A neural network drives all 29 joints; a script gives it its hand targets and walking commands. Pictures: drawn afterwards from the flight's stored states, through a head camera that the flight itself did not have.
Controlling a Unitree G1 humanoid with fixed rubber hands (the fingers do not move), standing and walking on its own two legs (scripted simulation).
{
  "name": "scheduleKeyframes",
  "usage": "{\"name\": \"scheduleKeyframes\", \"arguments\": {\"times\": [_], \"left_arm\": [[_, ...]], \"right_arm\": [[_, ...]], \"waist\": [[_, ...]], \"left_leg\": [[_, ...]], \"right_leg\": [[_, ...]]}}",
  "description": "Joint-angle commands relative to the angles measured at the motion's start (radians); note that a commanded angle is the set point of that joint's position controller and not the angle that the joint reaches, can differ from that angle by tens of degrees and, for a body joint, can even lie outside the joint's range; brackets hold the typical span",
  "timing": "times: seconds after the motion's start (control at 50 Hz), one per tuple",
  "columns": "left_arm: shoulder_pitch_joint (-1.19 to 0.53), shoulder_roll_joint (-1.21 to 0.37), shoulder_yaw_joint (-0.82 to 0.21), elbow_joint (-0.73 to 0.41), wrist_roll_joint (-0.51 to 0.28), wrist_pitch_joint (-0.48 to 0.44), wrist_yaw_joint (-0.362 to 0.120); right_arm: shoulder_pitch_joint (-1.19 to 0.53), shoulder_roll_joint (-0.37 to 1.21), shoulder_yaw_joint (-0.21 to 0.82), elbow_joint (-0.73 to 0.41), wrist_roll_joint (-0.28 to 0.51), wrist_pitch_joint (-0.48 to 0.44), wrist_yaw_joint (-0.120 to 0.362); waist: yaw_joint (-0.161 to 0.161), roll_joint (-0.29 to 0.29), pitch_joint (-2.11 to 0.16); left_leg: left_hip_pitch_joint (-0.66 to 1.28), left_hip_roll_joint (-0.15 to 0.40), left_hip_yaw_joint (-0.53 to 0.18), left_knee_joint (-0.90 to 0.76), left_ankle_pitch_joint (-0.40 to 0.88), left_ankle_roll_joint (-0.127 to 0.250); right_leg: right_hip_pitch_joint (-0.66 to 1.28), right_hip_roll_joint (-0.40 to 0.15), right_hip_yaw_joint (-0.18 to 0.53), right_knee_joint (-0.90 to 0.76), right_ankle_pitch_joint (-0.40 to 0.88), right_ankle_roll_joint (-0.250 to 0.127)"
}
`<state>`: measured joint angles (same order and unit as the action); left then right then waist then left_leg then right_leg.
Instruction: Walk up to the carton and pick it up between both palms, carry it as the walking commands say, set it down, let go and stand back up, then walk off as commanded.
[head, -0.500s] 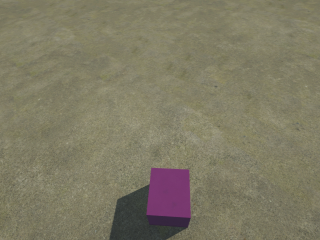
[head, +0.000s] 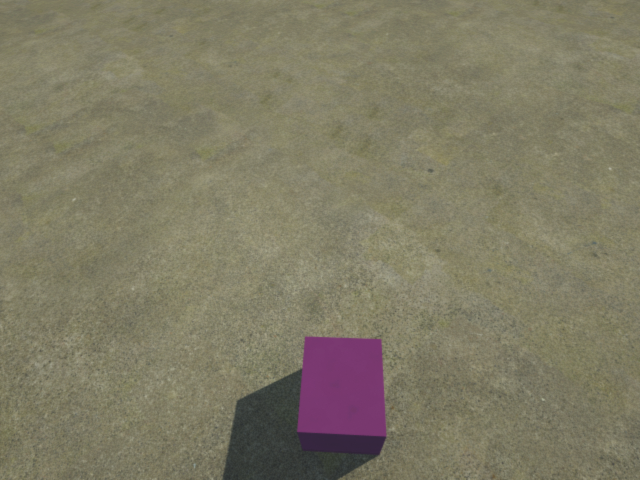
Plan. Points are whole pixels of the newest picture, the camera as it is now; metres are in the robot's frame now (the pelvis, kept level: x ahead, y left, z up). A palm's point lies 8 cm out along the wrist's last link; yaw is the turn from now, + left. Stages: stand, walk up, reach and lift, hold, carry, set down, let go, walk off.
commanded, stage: stand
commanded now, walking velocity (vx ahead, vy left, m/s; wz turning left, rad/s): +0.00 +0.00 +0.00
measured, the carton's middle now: (341, 395) +0.42 -0.01 -0.67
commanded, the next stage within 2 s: reach and lift in 0.02 s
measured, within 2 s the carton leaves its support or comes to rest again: neither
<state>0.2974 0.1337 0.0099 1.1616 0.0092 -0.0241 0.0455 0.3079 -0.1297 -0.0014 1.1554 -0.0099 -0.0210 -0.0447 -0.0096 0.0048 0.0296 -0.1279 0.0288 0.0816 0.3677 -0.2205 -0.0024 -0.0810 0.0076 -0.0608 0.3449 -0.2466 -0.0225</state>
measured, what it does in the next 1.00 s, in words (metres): lowers itself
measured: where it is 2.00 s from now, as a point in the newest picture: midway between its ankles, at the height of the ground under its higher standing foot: outside the picture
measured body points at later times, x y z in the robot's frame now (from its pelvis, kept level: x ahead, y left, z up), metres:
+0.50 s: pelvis -0.04 +0.00 -0.05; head +0.07 +0.01 +0.39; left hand +0.12 +0.22 -0.17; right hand +0.12 -0.23 -0.17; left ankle -0.01 +0.12 -0.75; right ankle -0.04 -0.11 -0.75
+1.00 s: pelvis -0.11 -0.01 -0.09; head +0.06 -0.01 +0.32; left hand +0.25 +0.21 -0.19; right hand +0.23 -0.22 -0.19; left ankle -0.02 +0.12 -0.75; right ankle -0.04 -0.11 -0.75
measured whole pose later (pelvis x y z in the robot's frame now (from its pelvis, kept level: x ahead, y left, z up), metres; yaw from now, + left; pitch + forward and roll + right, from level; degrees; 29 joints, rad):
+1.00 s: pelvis -0.11 -0.01 -0.09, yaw +1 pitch +15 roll +0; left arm -0.58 0.23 0.15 0.71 0.01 0.51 -0.03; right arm -0.53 -0.15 -0.18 0.65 0.00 0.52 -0.05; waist -0.03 0.01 0.11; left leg -0.99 0.00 -0.01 1.05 -0.33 0.00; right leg -0.95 0.02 -0.02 1.08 -0.39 -0.03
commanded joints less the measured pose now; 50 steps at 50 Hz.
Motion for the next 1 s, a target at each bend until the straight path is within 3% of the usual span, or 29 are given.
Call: {"name": "scheduleKeyframes", "arguments": {"times": [0.0, 0.02, 0.04, 0.06, 0.08, 0.1, 0.12, 0.14, 0.16, 0.2, 0.22, 0.24, 0.3, 0.34, 0.42, 0.58, 0.74, 0.98], "left_arm": [[0.079, 0.075, 0.009, -0.001, 0.000, -0.004, 0.002], [-0.272, 0.141, -0.080, -0.352, -0.177, 0.038, -0.001], [-0.623, 0.185, -0.052, -0.687, -0.121, 0.119, 0.012], [-0.616, 0.191, -0.026, -0.624, -0.078, 0.197, 0.029], [-0.502, 0.216, -0.038, -0.604, -0.084, 0.288, 0.028], [-0.394, 0.213, -0.043, -0.563, -0.095, 0.399, 0.021], [-0.290, 0.190, -0.063, -0.538, -0.106, 0.512, 0.009], [-0.203, 0.164, -0.071, -0.538, -0.100, 0.612, 0.002], [-0.122, 0.151, -0.069, -0.531, -0.098, 0.691, 0.000], [-0.028, 0.122, -0.055, -0.555, -0.104, 0.778, -0.008], [-0.021, 0.118, -0.047, -0.609, -0.113, 0.795, -0.008], [-0.034, 0.109, -0.034, -0.673, -0.098, 0.780, -0.010], [-0.106, 0.107, 0.009, -0.774, -0.018, 0.698, -0.035], [-0.165, 0.089, 0.038, -0.819, 0.013, 0.639, -0.048], [-0.275, 0.088, 0.049, -0.903, 0.033, 0.540, -0.056], [-0.358, 0.090, 0.055, -0.824, 0.023, 0.562, -0.061], [-0.688, 0.142, 0.116, -0.739, 0.028, 0.562, -0.070], [-1.137, 0.209, 0.167, -0.511, -0.009, 0.505, -0.070]], "right_arm": [[0.075, -0.070, -0.008, -0.006, -0.001, -0.004, -0.002], [-0.276, -0.241, 0.089, -0.357, 0.112, 0.011, 0.003], [-0.626, -0.173, 0.036, -0.629, 0.148, 0.094, -0.010], [-0.566, -0.215, 0.017, -0.582, 0.125, 0.191, -0.014], [-0.474, -0.231, 0.016, -0.580, 0.117, 0.287, -0.009], [-0.383, -0.250, 0.003, -0.539, 0.102, 0.396, 0.001], [-0.291, -0.227, -0.019, -0.486, 0.105, 0.511, 0.004], [-0.227, -0.203, -0.018, -0.482, 0.111, 0.609, 0.008], [-0.160, -0.181, 0.005, -0.479, 0.119, 0.694, 0.015], [-0.069, -0.155, 0.039, -0.496, 0.132, 0.774, 0.030], [-0.055, -0.160, 0.038, -0.522, 0.141, 0.780, 0.039], [-0.064, -0.163, 0.012, -0.549, 0.110, 0.764, 0.053], [-0.160, -0.158, -0.067, -0.690, 0.010, 0.687, 0.076], [-0.248, -0.155, -0.107, -0.775, -0.040, 0.620, 0.090], [-0.332, -0.143, -0.119, -0.849, -0.029, 0.522, 0.123], [-0.368, -0.140, -0.111, -0.797, 0.002, 0.541, 0.084], [-0.671, -0.117, -0.133, -0.752, 0.000, 0.556, 0.049], [-1.078, -0.114, -0.207, -0.565, 0.011, 0.505, -0.013]], "waist": [[0.002, 0.003, 0.048], [0.099, -0.057, -0.171], [0.036, -0.050, -0.210], [0.016, -0.077, -0.160], [0.007, -0.057, -0.153], [0.018, -0.012, -0.135], [0.026, -0.015, -0.118], [0.032, 0.000, -0.127], [0.018, 0.023, -0.176], [-0.005, 0.035, -0.322], [-0.010, 0.045, -0.354], [-0.011, 0.051, -0.342], [-0.012, 0.017, -0.249], [-0.018, 0.003, -0.234], [-0.012, -0.001, -0.346], [-0.027, 0.002, -0.366], [-0.010, -0.011, -0.306], [-0.026, -0.004, -0.448]], "left_leg": [[-0.018, 0.101, -0.092, -0.055, 0.168, 0.012], [-0.253, -0.059, -0.050, 0.168, -0.125, 0.072], [-0.310, 0.002, -0.060, 0.230, -0.188, 0.064], [-0.346, 0.016, -0.059, 0.238, -0.242, 0.060], [-0.320, 0.022, -0.033, 0.227, -0.236, 0.042], [-0.320, 0.021, -0.029, 0.233, -0.190, 0.037], [-0.314, 0.003, -0.019, 0.236, -0.142, 0.041], [-0.320, 0.006, -0.038, 0.240, -0.058, 0.048], [-0.311, 0.008, -0.068, 0.269, 0.102, 0.059], [-0.239, -0.006, -0.141, 0.314, 0.427, 0.066], [-0.205, -0.013, -0.171, 0.311, 0.513, 0.068], [-0.194, -0.021, -0.185, 0.286, 0.525, 0.067], [-0.208, -0.033, -0.172, 0.224, 0.360, 0.046], [-0.273, -0.026, -0.161, 0.278, 0.270, 0.025], [-0.343, -0.039, -0.130, 0.409, 0.216, 0.004], [-0.378, -0.049, -0.114, 0.490, 0.083, -0.002], [-0.490, -0.040, -0.086, 0.518, -0.150, 0.002], [-0.642, -0.053, -0.077, 0.569, -0.211, 0.005]], "right_leg": [[-0.036, -0.123, 0.100, -0.055, 0.224, -0.006], [-0.412, -0.008, 0.114, 0.156, -0.180, -0.068], [-0.463, -0.047, 0.081, 0.202, -0.201, -0.069], [-0.488, -0.047, 0.054, 0.209, -0.242, -0.065], [-0.528, -0.053, 0.033, 0.197, -0.244, -0.056], [-0.483, -0.060, 0.044, 0.204, -0.215, -0.068], [-0.460, -0.046, 0.043, 0.215, -0.151, -0.074], [-0.433, -0.034, 0.047, 0.236, -0.028, -0.073], [-0.409, -0.016, 0.064, 0.263, 0.146, -0.068], [-0.377, 0.015, 0.099, 0.299, 0.421, -0.069], [-0.368, 0.023, 0.124, 0.294, 0.473, -0.073], [-0.379, 0.028, 0.138, 0.282, 0.467, -0.074], [-0.379, 0.016, 0.139, 0.238, 0.406, -0.043], [-0.420, 0.012, 0.128, 0.274, 0.341, -0.030], [-0.497, 0.004, 0.097, 0.419, 0.240, -0.005], [-0.593, 0.008, 0.062, 0.509, 0.082, 0.001], [-0.666, 0.003, 0.074, 0.506, -0.152, 0.016], [-0.717, 0.011, 0.069, 0.525, -0.192, 0.032]]}}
